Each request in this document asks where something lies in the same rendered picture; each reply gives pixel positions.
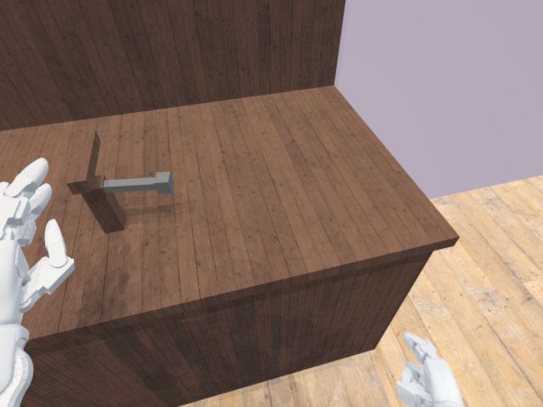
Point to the tap lever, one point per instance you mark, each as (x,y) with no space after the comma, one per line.
(163,183)

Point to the robot left hand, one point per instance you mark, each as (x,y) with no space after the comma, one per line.
(21,203)

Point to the left robot forearm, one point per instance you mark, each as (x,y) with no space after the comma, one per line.
(16,368)

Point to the counter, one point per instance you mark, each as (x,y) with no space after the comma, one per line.
(292,235)

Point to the robot right hand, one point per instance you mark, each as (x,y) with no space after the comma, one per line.
(435,382)

